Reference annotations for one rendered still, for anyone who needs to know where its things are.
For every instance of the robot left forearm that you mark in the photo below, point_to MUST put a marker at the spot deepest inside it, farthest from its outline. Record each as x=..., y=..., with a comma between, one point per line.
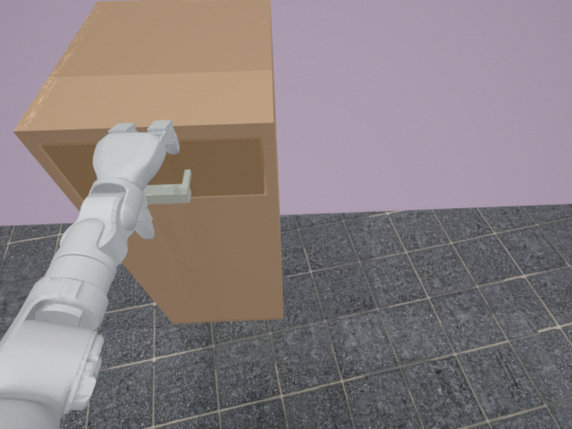
x=75, y=287

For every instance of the drawer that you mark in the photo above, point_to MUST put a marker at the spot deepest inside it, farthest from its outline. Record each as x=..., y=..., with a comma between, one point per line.
x=219, y=166

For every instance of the robot left upper arm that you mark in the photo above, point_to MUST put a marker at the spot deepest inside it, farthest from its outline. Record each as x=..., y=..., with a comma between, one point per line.
x=47, y=370

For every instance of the handle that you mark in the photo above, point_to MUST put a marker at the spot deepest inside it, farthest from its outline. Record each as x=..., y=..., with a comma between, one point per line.
x=169, y=193

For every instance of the cabinet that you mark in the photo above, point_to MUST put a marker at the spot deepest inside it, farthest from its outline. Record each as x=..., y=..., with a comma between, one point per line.
x=207, y=65

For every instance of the left robot hand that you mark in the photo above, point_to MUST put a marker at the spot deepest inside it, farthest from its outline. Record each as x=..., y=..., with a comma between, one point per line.
x=136, y=157

